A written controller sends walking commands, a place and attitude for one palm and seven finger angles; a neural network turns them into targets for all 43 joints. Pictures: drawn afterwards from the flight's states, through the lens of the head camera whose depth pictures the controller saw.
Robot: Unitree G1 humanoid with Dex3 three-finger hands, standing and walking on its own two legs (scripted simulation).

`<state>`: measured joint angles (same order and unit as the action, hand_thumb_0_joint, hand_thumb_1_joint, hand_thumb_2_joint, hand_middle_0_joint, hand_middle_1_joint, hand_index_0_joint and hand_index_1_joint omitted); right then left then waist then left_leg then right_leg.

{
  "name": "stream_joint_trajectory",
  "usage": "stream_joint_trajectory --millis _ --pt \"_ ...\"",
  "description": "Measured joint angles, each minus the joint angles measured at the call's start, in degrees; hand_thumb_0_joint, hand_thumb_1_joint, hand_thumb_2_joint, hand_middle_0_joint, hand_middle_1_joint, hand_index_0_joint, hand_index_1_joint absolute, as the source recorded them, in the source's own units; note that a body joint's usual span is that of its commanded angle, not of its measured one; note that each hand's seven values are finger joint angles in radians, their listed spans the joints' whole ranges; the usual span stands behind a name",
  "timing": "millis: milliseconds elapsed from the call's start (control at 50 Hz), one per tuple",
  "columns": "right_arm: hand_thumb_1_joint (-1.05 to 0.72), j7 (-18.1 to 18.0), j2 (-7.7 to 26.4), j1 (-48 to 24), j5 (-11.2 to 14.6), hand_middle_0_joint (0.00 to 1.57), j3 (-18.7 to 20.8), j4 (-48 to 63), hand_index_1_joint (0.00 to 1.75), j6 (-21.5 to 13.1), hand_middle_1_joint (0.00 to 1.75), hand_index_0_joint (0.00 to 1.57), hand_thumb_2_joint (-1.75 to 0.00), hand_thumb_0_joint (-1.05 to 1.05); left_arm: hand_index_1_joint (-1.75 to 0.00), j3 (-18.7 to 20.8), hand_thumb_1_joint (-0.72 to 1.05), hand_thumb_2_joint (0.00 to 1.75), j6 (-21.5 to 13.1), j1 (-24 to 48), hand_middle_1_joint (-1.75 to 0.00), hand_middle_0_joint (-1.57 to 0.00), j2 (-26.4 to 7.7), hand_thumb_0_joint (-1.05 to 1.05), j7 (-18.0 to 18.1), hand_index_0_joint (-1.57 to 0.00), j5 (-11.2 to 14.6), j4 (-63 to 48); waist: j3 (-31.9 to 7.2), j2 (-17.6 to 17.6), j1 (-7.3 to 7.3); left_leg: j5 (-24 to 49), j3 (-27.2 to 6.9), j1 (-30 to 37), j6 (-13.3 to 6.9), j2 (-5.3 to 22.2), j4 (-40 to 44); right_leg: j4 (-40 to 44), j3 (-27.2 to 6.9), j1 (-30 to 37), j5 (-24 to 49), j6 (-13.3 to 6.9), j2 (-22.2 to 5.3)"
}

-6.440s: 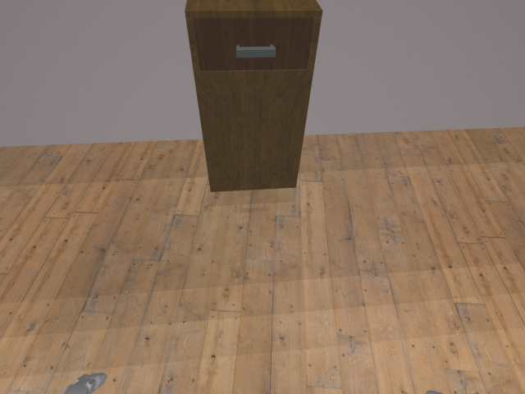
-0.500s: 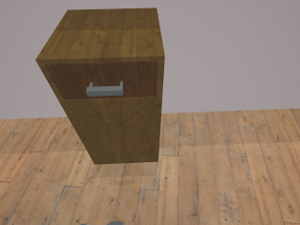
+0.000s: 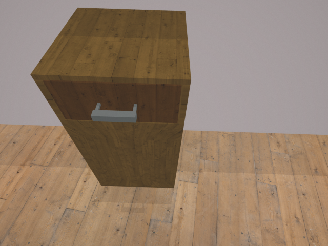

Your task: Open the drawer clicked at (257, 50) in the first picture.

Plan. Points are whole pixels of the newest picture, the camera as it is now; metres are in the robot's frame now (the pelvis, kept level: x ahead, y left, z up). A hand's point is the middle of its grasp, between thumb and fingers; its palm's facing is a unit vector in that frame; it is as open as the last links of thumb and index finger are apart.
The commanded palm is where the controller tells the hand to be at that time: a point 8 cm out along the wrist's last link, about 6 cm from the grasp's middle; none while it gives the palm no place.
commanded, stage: come to a stop and stand still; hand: left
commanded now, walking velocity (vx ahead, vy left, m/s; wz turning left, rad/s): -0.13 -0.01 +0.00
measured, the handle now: (115, 111) +0.49 +0.20 -0.01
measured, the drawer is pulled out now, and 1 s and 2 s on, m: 0.00 0.00 0.00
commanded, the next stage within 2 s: none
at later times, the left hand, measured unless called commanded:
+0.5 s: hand out of the picture -0.01 +0.11 -0.13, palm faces +0.14 -0.94 -0.31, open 7.3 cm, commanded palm none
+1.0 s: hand out of the picture -0.07 +0.15 -0.17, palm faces +0.09 -0.99 -0.13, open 7.4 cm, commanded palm none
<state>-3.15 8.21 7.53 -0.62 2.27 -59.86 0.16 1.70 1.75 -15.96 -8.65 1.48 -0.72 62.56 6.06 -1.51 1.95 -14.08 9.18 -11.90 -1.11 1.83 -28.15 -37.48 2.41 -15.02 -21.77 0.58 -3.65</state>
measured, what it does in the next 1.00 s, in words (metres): steps on the spot: right foot, then left foot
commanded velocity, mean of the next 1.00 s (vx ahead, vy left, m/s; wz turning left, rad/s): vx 0.06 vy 0.07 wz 0.00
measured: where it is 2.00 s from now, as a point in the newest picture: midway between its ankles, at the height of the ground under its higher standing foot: outside the picture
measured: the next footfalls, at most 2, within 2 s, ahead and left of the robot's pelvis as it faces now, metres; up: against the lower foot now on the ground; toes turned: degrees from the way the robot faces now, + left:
right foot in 0.12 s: +0.05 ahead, -0.14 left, +0.00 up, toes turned -4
left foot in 0.86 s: -0.08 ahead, +0.06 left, +0.00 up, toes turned +5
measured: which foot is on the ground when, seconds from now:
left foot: down 0.00-0.12, up 0.14-0.84, down 0.86-1.00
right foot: up 0.00-0.10, down 0.12-0.86, up 0.88-1.00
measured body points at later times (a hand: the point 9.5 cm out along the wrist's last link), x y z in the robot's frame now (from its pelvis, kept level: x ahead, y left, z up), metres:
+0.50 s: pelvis -0.04 -0.09 +0.02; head -0.02 -0.14 +0.46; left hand -0.01 +0.16 -0.11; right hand +0.01 -0.34 -0.17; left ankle -0.12 +0.11 -0.64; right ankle +0.01 -0.13 -0.74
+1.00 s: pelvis -0.06 -0.02 +0.01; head -0.07 +0.01 +0.46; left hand -0.07 +0.20 -0.16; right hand -0.15 -0.22 -0.13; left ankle -0.12 +0.05 -0.74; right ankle -0.05 -0.16 -0.68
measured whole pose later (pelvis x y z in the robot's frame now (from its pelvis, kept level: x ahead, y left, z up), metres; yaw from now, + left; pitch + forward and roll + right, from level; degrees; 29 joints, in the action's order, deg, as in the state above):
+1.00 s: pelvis -0.06 -0.02 +0.01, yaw +2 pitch +1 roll -2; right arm -2.7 4.8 27.3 -1.3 -0.4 -66.7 0.6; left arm 3.3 1.7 -16.7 -9.6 0.2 -1.5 64.2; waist -3.5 -2.0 -0.8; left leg -14.2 3.1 -5.2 -3.1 -1.0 -17.9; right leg -49.0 -0.4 -25.6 -14.6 0.5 0.6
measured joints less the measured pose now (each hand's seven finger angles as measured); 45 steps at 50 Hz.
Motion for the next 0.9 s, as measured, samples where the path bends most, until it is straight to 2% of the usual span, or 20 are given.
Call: stream_joint_trajectory --millis 60,100,120,140,180,220,300,400,500,580,700,800,840,860,900 --pt "-0.94 0.35 0.86 -0.28 -0.46 0.20 0.70 0.10 0.30 1.26 0.30 0.20 -0.89 -0.01 -0.30 1.04 0.91 0.90 0.73 1.10 -0.30 -0.20 -1.18 0.00 0.12 -0.20 -0.17 -1.43 0.56 1.24 -0.19 0.01 -0.30 -0.35 1.23 1.23 -0.75 -4.01 0.03 -2.38 -2.03 -0.19 0.59" --pt "-0.93 0.73 1.57 -0.08 -0.59 0.20 1.04 -0.07 0.30 2.03 0.30 0.20 -0.89 -0.01 -0.30 1.48 0.91 0.90 0.42 1.30 -0.30 -0.20 -2.01 0.00 0.15 -0.20 -0.31 -2.41 0.23 1.93 -0.12 -0.52 -0.54 -1.07 2.45 2.04 -2.34 -0.91 0.45 -1.72 2.76 -0.20 0.68" --pt "-0.93 0.96 1.95 0.08 -0.51 0.20 1.22 -0.18 0.30 2.36 0.30 0.20 -0.89 -0.01 -0.30 1.60 0.91 0.90 0.02 1.26 -0.30 -0.20 -2.38 0.00 0.21 -0.20 -0.48 -2.77 -0.14 2.24 -0.06 -1.15 -0.69 -1.78 3.13 2.48 -3.82 0.96 0.61 -1.16 5.36 -1.05 0.88" --pt "-0.93 1.18 2.51 0.11 -0.33 0.20 1.49 -0.29 0.30 2.74 0.30 0.20 -0.89 -0.01 -0.30 1.60 0.91 0.90 -0.30 1.50 -0.30 -0.20 -2.36 0.00 0.31 -0.20 -0.67 -2.79 -0.29 3.07 -0.25 -3.25 -1.61 -2.69 3.04 2.80 -5.97 0.48 1.11 -1.27 4.99 -2.09 1.45" --pt "-0.92 1.47 3.52 0.69 -0.15 0.20 2.01 -0.23 0.30 3.73 0.30 0.20 -0.89 0.00 -0.30 1.12 0.91 0.90 -0.57 1.95 -0.30 -0.20 -2.05 0.00 0.24 -0.20 -0.72 -3.03 -1.06 4.12 -0.69 -10.69 -4.79 -5.25 2.36 1.46 -13.30 0.66 2.14 -1.03 3.67 -3.63 1.81" --pt "-0.92 1.73 4.27 1.12 -0.25 0.20 2.32 -0.53 0.30 4.43 0.30 0.20 -0.89 0.00 -0.30 0.81 0.91 0.90 -0.66 2.23 -0.30 -0.20 -1.46 0.00 0.24 -0.20 -0.69 -3.41 -2.07 4.40 -0.55 -12.73 -6.81 -7.47 1.88 -0.24 -21.40 2.90 2.40 -0.49 4.38 -4.43 1.89" --pt "-0.92 2.47 5.24 1.87 -0.53 0.19 2.45 -0.75 0.30 4.32 0.30 0.19 -0.89 0.00 -0.30 0.35 0.90 0.90 -1.07 3.14 -0.30 -0.20 -0.16 0.00 0.09 -0.20 -0.44 -4.27 -2.91 4.44 -0.53 -8.85 -8.73 -9.49 2.40 -1.95 -30.99 8.25 2.54 0.28 8.10 -5.17 2.08" --pt "-0.91 2.89 6.01 3.71 -0.80 0.19 2.36 -1.02 0.30 4.81 0.30 0.19 -0.90 0.00 -0.30 0.28 0.91 0.90 -2.01 3.59 -0.30 -0.21 0.99 0.00 0.36 -0.20 -0.22 -5.19 -3.49 4.05 -0.04 -5.48 -10.61 -8.87 3.77 -2.38 -32.66 12.93 3.15 1.02 11.43 -5.61 1.72" --pt "-0.91 3.23 6.55 5.31 -0.99 0.19 2.34 -1.11 0.30 5.51 0.30 0.19 -0.90 0.00 -0.30 0.52 0.91 0.90 -1.76 2.13 -0.30 -0.21 0.80 0.00 0.30 -0.20 -0.36 -4.79 -4.14 3.91 0.54 -3.17 -11.66 -8.13 4.02 -1.58 -30.49 15.98 3.57 1.53 13.83 -5.48 1.45" --pt "-0.91 3.45 6.54 6.77 -1.10 0.19 2.25 -1.06 0.30 5.43 0.30 0.19 -0.90 0.00 -0.30 0.88 0.91 0.90 -1.09 0.03 -0.30 -0.21 0.33 0.00 0.00 -0.20 -0.59 -3.74 -4.98 3.51 0.85 -2.80 -11.12 -7.81 3.65 -0.84 -27.83 18.07 3.40 1.55 15.55 -4.95 1.47" --pt "-0.91 3.53 5.27 9.84 -1.08 0.19 1.83 -1.41 0.30 4.56 0.30 0.19 -0.90 0.00 -0.30 1.41 0.90 0.90 -0.36 -2.38 -0.30 -0.21 -0.76 0.00 -0.45 -0.20 -1.05 -1.49 -6.71 1.93 0.65 -5.70 -7.54 -5.50 2.73 -0.79 -20.76 21.56 2.90 1.79 18.16 -4.55 1.53" --pt "-0.91 2.99 2.80 13.75 -0.75 0.19 0.85 -2.46 0.30 2.43 0.30 0.19 -0.90 0.00 -0.30 1.83 0.90 0.90 -0.13 -2.16 -0.30 -0.21 -1.77 0.00 -0.34 -0.20 -1.10 0.37 -8.60 0.79 0.25 -7.55 -4.02 0.83 0.95 -1.71 -6.48 23.72 3.12 1.81 18.74 -3.78 2.51" --pt "-0.91 2.35 1.95 15.70 -0.84 0.19 0.17 -2.78 0.30 1.17 0.30 0.19 -0.90 0.00 -0.30 1.79 0.90 0.90 0.07 -1.66 -0.30 -0.20 -1.76 0.00 -0.30 -0.20 -0.62 0.80 -9.18 1.71 -0.43 -6.21 -4.17 4.66 0.07 -1.59 2.60 20.95 3.81 0.14 15.63 -2.91 3.92" --pt "-0.91 1.93 1.73 16.61 -1.10 0.19 -0.09 -2.85 0.30 0.55 0.30 0.19 -0.90 0.00 -0.30 1.66 0.90 0.90 0.07 -1.38 -0.30 -0.20 -1.53 0.00 -0.35 -0.20 -0.25 0.70 -9.36 2.92 -1.06 -6.68 -6.03 5.61 -0.76 -1.00 6.83 17.28 4.45 -2.06 11.97 -2.21 5.01" --pt "-0.91 1.10 -0.21 17.18 -1.27 0.19 -0.81 -3.96 0.30 0.86 0.30 0.19 -0.90 0.00 -0.30 1.69 0.90 0.90 0.35 -0.91 -0.30 -0.20 -1.87 0.00 -0.36 -0.20 -0.10 0.91 -8.77 1.14 -2.33 -1.89 -6.04 4.96 -1.51 -1.80 6.69 7.46 2.02 -6.12 5.20 -1.54 4.74"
